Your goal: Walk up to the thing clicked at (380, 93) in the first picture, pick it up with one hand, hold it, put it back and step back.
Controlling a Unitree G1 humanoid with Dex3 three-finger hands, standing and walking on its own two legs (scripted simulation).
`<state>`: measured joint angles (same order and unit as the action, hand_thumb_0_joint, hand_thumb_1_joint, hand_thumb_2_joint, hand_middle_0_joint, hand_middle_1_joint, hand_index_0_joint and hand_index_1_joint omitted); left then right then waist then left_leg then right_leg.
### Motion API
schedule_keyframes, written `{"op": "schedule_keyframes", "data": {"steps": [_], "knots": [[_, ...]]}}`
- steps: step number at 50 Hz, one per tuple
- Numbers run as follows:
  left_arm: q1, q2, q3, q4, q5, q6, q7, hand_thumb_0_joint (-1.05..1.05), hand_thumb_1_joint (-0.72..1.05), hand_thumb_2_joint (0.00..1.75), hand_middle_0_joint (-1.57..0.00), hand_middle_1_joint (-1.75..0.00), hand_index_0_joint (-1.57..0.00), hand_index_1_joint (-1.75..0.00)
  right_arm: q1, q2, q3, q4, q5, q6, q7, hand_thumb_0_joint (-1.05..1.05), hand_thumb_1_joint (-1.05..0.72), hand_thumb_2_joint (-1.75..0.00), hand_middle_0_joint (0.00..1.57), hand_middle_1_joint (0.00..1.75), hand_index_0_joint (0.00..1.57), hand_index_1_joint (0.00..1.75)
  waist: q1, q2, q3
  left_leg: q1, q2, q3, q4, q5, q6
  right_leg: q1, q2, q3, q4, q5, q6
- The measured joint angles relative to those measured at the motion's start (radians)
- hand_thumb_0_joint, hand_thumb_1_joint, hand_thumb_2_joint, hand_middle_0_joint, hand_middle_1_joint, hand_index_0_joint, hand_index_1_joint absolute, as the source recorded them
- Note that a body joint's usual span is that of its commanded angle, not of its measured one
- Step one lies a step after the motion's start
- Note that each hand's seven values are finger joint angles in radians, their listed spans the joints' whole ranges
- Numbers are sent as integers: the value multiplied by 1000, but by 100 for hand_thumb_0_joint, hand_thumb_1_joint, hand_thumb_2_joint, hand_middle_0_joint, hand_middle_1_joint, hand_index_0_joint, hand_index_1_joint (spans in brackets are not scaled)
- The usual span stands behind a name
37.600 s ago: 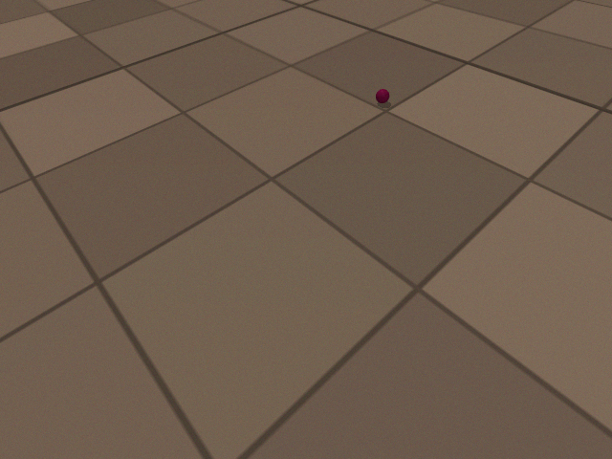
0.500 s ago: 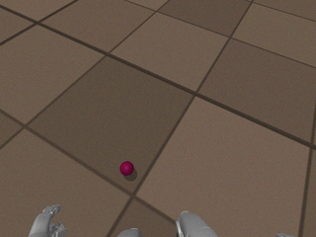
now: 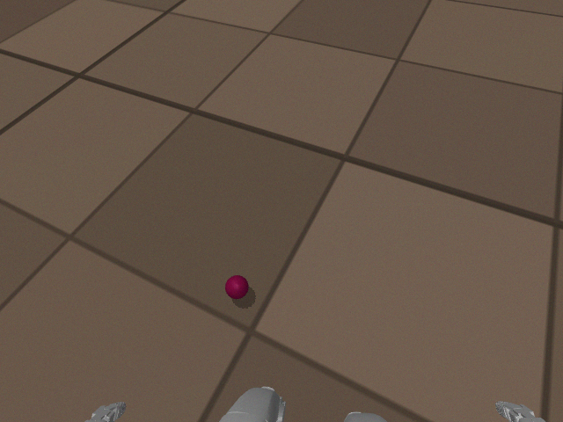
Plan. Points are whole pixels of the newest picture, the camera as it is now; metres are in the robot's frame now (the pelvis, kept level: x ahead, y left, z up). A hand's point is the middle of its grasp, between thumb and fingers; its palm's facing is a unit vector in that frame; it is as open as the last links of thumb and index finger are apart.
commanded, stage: step back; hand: left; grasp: from above
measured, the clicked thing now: (236, 287) +0.60 +0.25 -0.72
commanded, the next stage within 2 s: none
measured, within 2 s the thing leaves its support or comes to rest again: neither
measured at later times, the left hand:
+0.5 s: hand out of the picture -0.08 +0.26 -0.16, palm faces +0.00 -0.92 -0.39, open 7.3 cm
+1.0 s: hand out of the picture -0.23 +0.24 -0.15, palm faces +0.08 -0.91 -0.40, open 7.3 cm
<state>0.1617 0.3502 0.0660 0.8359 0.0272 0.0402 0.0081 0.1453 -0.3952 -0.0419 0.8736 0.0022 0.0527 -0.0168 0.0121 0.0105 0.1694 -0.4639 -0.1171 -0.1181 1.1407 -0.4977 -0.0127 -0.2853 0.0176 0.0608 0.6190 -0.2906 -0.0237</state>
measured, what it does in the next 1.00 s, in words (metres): walks backwards: left foot, then right foot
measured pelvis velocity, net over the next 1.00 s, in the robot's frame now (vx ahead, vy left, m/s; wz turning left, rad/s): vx -0.34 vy -0.04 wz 0.07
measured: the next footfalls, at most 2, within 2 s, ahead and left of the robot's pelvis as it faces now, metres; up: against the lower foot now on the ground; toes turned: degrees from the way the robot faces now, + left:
left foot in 0.16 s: -0.04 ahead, +0.12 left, +0.00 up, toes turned +1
right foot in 0.54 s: -0.17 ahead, -0.16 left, +0.00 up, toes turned +3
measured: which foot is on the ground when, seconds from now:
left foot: up 0.00-0.14, down 0.16-0.56, up 0.58-0.84, down 0.86-1.00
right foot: down 0.00-0.18, up 0.20-0.52, down 0.54-0.86, up 0.88-1.00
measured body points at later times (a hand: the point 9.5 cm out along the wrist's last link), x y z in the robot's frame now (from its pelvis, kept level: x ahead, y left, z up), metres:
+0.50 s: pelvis -0.16 -0.02 -0.01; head -0.10 +0.00 +0.44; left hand -0.08 +0.31 -0.13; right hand -0.02 -0.33 -0.11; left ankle -0.08 +0.12 -0.73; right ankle -0.20 -0.17 -0.71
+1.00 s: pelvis -0.34 -0.04 +0.00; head -0.29 -0.03 +0.44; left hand -0.24 +0.28 -0.12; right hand -0.24 -0.35 -0.12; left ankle -0.31 +0.08 -0.73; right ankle -0.32 -0.18 -0.66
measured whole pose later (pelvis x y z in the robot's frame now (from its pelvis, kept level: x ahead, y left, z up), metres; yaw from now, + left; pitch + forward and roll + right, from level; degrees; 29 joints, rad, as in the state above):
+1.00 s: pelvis -0.34 -0.04 +0.00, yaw +4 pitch -3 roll +0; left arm 0.11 0.41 0.07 0.82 0.00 0.07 0.03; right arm 0.18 -0.36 -0.03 0.87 -0.04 0.05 0.00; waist 0.00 -0.03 0.18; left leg -0.31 -0.01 -0.03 0.64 -0.27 0.02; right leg -0.50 0.09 0.12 1.17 -0.52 -0.01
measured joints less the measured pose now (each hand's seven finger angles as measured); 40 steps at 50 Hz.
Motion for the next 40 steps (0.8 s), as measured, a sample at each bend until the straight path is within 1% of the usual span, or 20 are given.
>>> {"op": "schedule_keyframes", "data": {"steps": [3,6,8,9,10,12,13,15,18,20,23,26,27,28,29,30,31,34,37,40], "knots": [[-16,2,1,-31,5,0,7,1,91,90,-20,-30,-21,-30,26,-11,4,0,0,-5,-3,1,-90,-90,20,30,20,30,1,-4,-6,64,13,9,-78,-15,-13,-28,-12,-16,-14,32,3],[-36,13,-2,-67,4,-2,9,1,90,90,-20,-30,-21,-30,38,-13,2,4,-9,-6,-2,1,-90,-90,20,30,20,30,-3,-12,1,159,55,49,-297,-3,-7,-66,-23,-40,5,49,12],[-49,25,-7,-83,-2,2,6,1,90,90,-20,-30,-21,-30,44,-12,-3,5,-18,-15,2,1,-90,-90,20,30,20,30,-12,-20,7,228,76,74,-482,107,9,-100,-32,-57,44,48,22],[-59,36,-6,-83,-5,7,4,0,90,90,-20,-30,-21,-30,38,0,-6,11,-26,-18,3,1,-90,-90,20,30,20,30,-8,-48,22,236,60,87,-503,138,22,-112,-48,-46,65,48,27],[-64,42,-3,-78,-8,12,5,0,91,90,-20,-30,-21,-30,34,10,-5,11,-32,-18,8,1,-90,-90,20,30,20,30,0,-65,30,231,55,99,-499,144,32,-125,-40,-22,92,-3,24],[-60,41,1,-56,-7,24,11,0,91,90,-20,-30,-20,-30,34,19,2,4,-39,-22,20,1,-90,-90,20,30,20,30,-12,-56,28,212,76,90,-491,156,41,-164,27,28,243,-173,20],[-56,43,4,-46,-9,29,12,0,91,90,-20,-30,-20,-30,34,26,5,2,-40,-25,20,1,-90,-89,20,30,20,30,-17,-53,24,208,86,84,-503,171,40,-182,62,54,338,-208,16],[-44,49,10,-33,-17,31,12,1,91,90,-20,-30,-20,-30,34,37,12,-3,-41,-27,16,1,-90,-89,20,30,21,30,-16,-55,13,200,103,83,-535,205,37,-205,106,84,493,-215,12],[-17,52,19,-29,-17,24,7,1,91,90,-20,-30,-20,-30,22,40,12,-18,-39,-26,10,1,-90,-89,20,30,21,30,-7,-50,7,178,126,87,-559,245,34,-181,113,91,579,-210,30],[2,55,22,-28,-13,22,5,1,91,90,-20,-30,-20,-30,8,38,9,-35,-38,-28,6,1,-90,-89,21,30,21,30,0,-47,8,156,139,94,-559,265,32,-139,95,88,539,-218,46],[20,57,23,-18,-12,21,2,1,91,90,-20,-30,-20,-30,-15,30,6,-64,-37,-31,5,1,-90,-89,21,30,21,30,8,-37,15,114,159,106,-539,286,19,-56,50,63,374,-222,52],[34,57,22,-2,-10,9,-3,1,91,90,-20,-30,-20,-30,-38,13,6,-83,-34,-19,10,1,-90,-89,21,30,21,30,16,-23,11,55,179,114,-488,295,-4,46,9,21,110,-129,37],[35,51,22,7,-7,3,-4,1,91,90,-20,-30,-20,-30,-47,4,4,-85,-30,-13,12,0,-90,-89,21,30,21,30,18,-7,11,32,192,109,-462,295,-14,71,13,9,44,-118,35],[33,35,21,18,-1,0,-5,1,91,90,-20,-30,-20,-30,-56,-9,-1,-81,-26,-5,12,0,-90,-89,20,30,21,30,9,30,20,15,203,76,-438,287,-7,71,35,-12,40,-111,31],[38,26,16,20,2,-1,-10,1,91,90,-20,-30,-20,-30,-57,-13,-7,-73,-22,2,7,0,-90,-89,20,30,21,30,5,44,17,-8,179,37,-393,201,0,56,38,-22,55,-105,26],[47,22,11,19,5,0,-15,1,91,90,-20,-30,-20,-30,-52,-10,-11,-63,-19,11,2,0,-90,-89,20,30,21,30,12,35,8,-32,136,12,-310,107,0,38,26,-17,71,-100,20],[57,17,6,17,5,0,-16,1,91,90,-20,-30,-20,-30,-45,-9,-12,-54,-16,17,0,1,-90,-89,20,30,20,30,22,23,-1,-51,93,-5,-214,57,1,25,12,-6,74,-89,17],[63,2,0,16,9,4,-7,1,91,90,-20,-30,-21,-30,-10,-19,-11,-44,-5,12,-1,1,-90,-90,20,30,20,30,23,14,-18,-68,10,-28,-8,38,0,2,-18,-1,44,-42,17],[41,6,0,-3,15,3,3,1,90,90,-20,-30,-21,-30,27,-23,-7,-34,-5,7,-2,1,-90,-90,20,30,20,30,15,10,-19,-4,7,-8,-22,15,-8,-29,-35,-17,32,-6,20],[4,19,0,-36,14,-2,13,1,90,90,-20,-30,-21,-30,53,-17,-4,-20,-15,9,0,1,-90,-90,20,30,20,30,5,4,-7,102,44,30,-211,-8,-7,-69,-49,-46,45,18,26]]}}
